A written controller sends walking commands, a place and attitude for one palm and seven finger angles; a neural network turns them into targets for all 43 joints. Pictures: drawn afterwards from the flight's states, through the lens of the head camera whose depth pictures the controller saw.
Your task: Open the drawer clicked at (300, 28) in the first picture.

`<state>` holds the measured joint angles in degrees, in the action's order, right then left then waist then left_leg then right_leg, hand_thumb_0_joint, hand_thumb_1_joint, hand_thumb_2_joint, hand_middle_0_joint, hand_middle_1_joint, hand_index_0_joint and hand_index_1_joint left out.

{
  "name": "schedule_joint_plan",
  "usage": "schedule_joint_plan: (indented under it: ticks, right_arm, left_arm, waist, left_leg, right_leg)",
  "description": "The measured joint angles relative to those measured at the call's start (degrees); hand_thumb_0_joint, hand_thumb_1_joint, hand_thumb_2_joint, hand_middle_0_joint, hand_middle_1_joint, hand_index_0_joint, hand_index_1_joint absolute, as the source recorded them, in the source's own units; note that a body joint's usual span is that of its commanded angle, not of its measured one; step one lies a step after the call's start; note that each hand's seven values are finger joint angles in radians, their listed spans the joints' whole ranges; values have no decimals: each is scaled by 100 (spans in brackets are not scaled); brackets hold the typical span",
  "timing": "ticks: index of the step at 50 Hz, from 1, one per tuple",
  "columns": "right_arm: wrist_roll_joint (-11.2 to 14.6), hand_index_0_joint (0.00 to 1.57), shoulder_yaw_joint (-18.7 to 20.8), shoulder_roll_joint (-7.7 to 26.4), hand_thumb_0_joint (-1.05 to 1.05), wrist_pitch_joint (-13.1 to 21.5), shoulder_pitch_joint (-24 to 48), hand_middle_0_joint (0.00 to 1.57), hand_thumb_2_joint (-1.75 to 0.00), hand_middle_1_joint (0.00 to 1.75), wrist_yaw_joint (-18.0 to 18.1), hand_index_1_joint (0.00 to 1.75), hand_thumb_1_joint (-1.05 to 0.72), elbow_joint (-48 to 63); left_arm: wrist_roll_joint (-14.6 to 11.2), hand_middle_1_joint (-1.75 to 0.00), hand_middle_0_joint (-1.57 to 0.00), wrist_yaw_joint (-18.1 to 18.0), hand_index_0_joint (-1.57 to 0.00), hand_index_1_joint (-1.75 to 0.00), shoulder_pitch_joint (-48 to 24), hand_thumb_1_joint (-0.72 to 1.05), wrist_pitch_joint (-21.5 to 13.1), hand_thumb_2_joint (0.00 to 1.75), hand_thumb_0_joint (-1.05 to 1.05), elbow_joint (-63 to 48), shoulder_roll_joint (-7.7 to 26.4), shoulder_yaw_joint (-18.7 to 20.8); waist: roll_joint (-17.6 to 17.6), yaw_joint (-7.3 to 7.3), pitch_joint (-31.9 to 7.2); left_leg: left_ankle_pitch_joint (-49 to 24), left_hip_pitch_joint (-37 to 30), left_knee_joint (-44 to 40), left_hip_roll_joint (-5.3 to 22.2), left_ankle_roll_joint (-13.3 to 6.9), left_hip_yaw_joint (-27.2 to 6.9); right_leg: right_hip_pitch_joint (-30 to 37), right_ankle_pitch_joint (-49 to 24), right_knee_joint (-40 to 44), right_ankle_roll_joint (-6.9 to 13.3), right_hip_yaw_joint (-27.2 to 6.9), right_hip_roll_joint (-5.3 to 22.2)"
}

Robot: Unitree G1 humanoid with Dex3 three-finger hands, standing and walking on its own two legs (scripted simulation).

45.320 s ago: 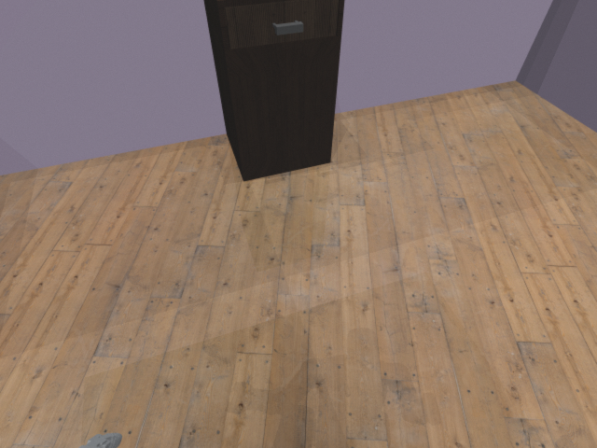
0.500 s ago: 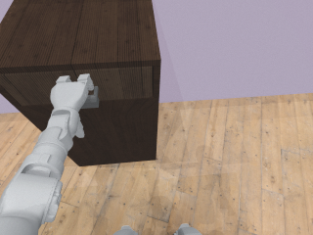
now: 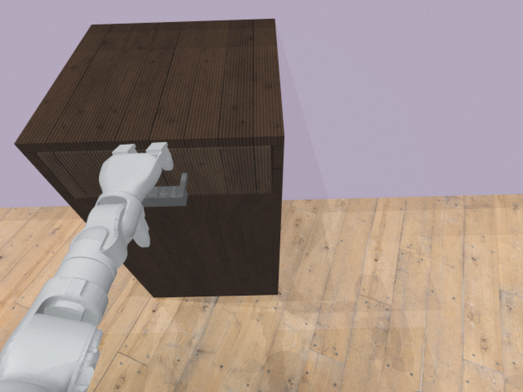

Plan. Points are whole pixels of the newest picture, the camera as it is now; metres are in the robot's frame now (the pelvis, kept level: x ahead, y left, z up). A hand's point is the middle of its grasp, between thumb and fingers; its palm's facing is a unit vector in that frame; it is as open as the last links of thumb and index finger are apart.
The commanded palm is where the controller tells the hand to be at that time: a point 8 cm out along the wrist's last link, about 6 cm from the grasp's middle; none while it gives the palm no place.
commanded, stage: re-aim the fingers above the handle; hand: left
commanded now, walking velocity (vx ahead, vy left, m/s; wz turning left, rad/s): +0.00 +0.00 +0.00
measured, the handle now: (160, 187) +0.49 +0.21 -0.02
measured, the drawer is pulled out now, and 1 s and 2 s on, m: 0.00 0.00 0.00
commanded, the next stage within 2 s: none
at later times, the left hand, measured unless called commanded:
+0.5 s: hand (146, 190) +0.43 +0.21 +0.04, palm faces -0.05 -0.04 -1.00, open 13.9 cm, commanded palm +0.41 +0.22 +0.10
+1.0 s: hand (140, 189) +0.43 +0.22 +0.05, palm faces -0.03 -0.02 -1.00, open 13.9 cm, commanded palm +0.41 +0.22 +0.10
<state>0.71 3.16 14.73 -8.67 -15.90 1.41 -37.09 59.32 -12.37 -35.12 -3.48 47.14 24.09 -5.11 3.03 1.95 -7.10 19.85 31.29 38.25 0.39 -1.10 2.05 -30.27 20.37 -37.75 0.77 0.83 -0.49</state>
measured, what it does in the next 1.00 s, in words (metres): stands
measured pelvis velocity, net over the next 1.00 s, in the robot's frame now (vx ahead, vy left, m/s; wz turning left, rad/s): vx -0.01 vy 0.00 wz -0.02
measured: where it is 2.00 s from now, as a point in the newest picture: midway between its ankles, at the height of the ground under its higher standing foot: outside the picture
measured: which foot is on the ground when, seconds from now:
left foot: down 0.00-1.00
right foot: down 0.00-1.00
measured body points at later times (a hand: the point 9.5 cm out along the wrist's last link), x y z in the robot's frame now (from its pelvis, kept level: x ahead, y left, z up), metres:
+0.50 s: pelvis -0.01 -0.01 +0.00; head +0.05 -0.03 +0.44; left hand +0.43 +0.21 +0.10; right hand +0.04 -0.28 -0.14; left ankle -0.02 +0.11 -0.72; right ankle -0.03 -0.11 -0.72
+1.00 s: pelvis -0.01 +0.00 +0.00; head +0.04 -0.01 +0.44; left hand +0.43 +0.22 +0.10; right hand +0.05 -0.26 -0.14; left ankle -0.02 +0.11 -0.72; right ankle -0.03 -0.11 -0.72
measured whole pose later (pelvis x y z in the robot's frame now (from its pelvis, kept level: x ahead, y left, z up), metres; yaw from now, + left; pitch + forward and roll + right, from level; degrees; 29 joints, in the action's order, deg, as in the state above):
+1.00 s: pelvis -0.01 +0.00 +0.00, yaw -1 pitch +13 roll +0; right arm 0.6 3.0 13.9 -7.2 -17.0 1.4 -38.1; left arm 60.9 -15.6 -39.0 -1.8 52.6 24.9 -2.9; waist 3.0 3.3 -7.1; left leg 19.1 33.4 39.0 0.5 -1.4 3.0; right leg -32.8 19.2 -38.7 0.5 -0.2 -0.7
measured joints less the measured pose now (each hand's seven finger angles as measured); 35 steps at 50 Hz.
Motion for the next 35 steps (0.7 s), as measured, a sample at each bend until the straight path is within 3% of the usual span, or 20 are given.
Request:
schedule_joint_plan:
  ticks: [5, 10, 15, 24, 30, 35]
  right_arm:
    - [-34, 20, 57, 1, 0, 52, 80, 20, -90, 30, -2, 30, -91, -21]
    - [-40, 20, 67, 0, 0, 73, 94, 20, -90, 30, -43, 30, -91, -131]
    - [-29, 20, 27, -18, 0, 49, 6, 20, -90, 30, -27, 30, -91, -161]
    - [-7, 20, 2, -12, 1, 28, -237, 20, -90, 30, 52, 30, -91, -158]
    - [1, 20, 67, 19, 1, 81, -316, 20, -90, 30, 51, 30, -91, -212]
    - [-14, 20, 141, 46, 1, 127, -323, 20, -90, 30, 17, 30, -91, -271]
  left_arm:
    - [107, -121, -32, -216, -32, -120, 25, -49, -186, 30, 0, -102, -6, 38]
    - [148, -121, -32, -407, -32, -120, -187, -49, 34, 30, 0, 122, -43, -3]
    - [90, -121, -32, -283, -32, -120, -338, -49, 207, 30, 0, 334, -38, 18]
    - [113, -120, -32, -151, -32, -120, -177, -49, -88, 30, 0, 346, 144, 345]
    - [119, -120, -32, -217, -32, -120, -96, -49, -171, 30, 0, 317, 288, 371]
    - [74, -120, -32, -273, -32, -120, -106, -49, -203, 30, 0, 194, 214, 196]
  waist:
    - [-26, -30, 29]
    - [-11, -15, 23]
    - [14, 59, 34]
    - [9, 155, 22]
    - [-13, 137, 43]
    - [-5, 78, 37]
  left_leg:
    - [4, 93, 72, 2, 28, -44]
    - [3, 180, 126, 5, 48, -73]
    - [-29, 147, 71, 21, 55, -50]
    - [-59, 94, -16, 69, 61, 54]
    - [-66, 168, 26, 69, 50, 37]
    - [-60, 221, 86, 35, 25, -7]
  right_leg:
    - [-88, 31, -92, 30, 44, -1]
    - [-171, 45, -157, 51, 73, -4]
    - [-159, 13, -122, 61, 48, -21]
    - [-165, -46, -65, 62, -57, -70]
    - [-213, -67, -67, 54, -41, -69]
    - [-225, -64, -85, 32, 2, -36]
